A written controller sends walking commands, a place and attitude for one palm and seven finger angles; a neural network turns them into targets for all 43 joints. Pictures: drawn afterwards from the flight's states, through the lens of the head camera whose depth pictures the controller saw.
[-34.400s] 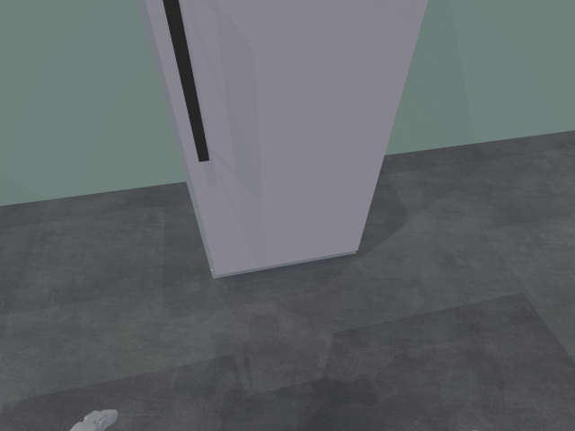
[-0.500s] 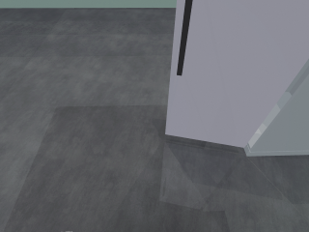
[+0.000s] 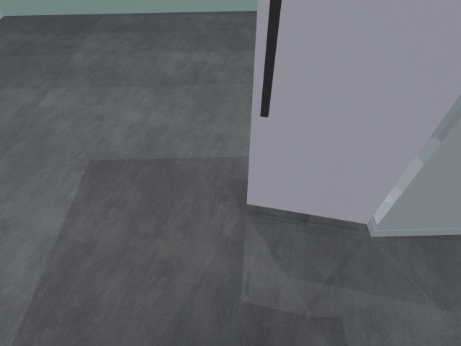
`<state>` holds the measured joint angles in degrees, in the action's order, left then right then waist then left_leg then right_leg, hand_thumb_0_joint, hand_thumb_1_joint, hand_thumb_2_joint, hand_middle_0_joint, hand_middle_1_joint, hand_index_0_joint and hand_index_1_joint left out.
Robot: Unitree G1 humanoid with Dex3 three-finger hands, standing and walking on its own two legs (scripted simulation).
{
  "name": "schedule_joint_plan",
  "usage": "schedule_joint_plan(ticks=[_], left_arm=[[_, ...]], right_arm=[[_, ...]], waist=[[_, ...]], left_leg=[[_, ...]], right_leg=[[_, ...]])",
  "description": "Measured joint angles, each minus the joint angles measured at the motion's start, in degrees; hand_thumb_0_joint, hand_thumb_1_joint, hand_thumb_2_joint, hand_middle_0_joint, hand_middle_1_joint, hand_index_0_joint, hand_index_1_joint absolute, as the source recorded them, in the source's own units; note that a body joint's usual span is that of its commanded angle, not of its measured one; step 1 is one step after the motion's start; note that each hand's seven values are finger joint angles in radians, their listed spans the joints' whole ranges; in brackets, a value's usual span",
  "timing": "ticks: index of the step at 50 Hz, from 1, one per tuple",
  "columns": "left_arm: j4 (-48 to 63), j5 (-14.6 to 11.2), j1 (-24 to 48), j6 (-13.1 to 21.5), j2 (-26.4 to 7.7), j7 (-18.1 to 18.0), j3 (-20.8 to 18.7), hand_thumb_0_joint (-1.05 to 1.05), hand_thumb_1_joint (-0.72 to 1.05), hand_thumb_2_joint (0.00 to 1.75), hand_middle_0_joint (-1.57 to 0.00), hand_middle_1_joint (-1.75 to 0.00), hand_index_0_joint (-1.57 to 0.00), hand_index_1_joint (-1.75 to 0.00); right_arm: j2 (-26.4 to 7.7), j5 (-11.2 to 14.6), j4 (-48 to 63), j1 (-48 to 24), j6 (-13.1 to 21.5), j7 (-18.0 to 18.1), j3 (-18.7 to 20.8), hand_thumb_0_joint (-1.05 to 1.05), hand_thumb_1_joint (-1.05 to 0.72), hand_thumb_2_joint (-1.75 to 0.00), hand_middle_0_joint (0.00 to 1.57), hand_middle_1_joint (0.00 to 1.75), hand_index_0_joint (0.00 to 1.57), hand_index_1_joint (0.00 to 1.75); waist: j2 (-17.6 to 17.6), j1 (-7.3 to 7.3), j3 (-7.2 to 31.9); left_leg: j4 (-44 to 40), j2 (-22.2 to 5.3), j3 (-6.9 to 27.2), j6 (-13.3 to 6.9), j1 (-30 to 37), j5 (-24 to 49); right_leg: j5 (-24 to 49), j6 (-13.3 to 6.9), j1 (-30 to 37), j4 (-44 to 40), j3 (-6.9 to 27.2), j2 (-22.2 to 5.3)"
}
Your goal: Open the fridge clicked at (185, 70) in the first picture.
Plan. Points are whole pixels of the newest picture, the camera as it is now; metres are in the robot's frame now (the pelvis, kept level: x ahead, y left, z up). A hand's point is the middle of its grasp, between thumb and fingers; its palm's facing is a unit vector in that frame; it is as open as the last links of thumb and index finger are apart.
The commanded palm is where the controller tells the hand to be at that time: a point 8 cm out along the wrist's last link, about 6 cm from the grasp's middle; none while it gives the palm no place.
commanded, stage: look to check the result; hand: left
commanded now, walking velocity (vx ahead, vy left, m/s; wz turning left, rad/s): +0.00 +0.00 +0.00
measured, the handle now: (272, 41) +0.81 -0.07 +0.14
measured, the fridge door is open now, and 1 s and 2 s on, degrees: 77 77 77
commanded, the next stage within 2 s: stand and wait in 0.02 s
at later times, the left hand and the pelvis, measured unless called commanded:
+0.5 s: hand out of the picture +0.09 +0.23 -0.16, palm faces -0.04 -0.94 -0.33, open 7.4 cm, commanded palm none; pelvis +0.00 -0.01 +0.00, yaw -1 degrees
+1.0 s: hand out of the picture +0.08 +0.23 -0.16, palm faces -0.05 -0.94 -0.33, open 7.4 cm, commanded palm none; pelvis +0.00 -0.01 +0.00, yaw -1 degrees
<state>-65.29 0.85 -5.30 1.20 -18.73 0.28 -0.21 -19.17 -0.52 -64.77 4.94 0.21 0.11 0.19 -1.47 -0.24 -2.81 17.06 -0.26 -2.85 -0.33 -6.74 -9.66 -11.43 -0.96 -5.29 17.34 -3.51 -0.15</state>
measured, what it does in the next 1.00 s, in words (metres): stands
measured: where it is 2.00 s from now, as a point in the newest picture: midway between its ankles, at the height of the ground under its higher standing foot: outside the picture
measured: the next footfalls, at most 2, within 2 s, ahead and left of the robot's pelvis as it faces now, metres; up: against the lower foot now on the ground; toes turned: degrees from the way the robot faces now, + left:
none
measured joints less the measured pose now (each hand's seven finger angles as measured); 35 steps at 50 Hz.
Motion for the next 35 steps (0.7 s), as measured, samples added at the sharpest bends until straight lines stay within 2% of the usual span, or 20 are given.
schedule_joint_plan(ticks=[35], left_arm=[[0.0, -0.1, -0.4, 0.1, 0.5, -0.1, -0.1, 0.01, 0.91, 0.9, -0.2, -0.3, -0.2, -0.3]], right_arm=[[0.1, 0.0, -0.3, 1.7, -0.3, 0.4, 0.0, 0.01, -0.91, -0.9, 0.2, 0.29, 0.2, 0.3]], waist=[[0.4, -0.43, 0.0]], left_leg=[[-0.5, -1.6, -0.3, 1.3, 1.4, -0.1]], right_leg=[[0.5, -1.3, 1.5, -1.3, 0.4, 1.7]])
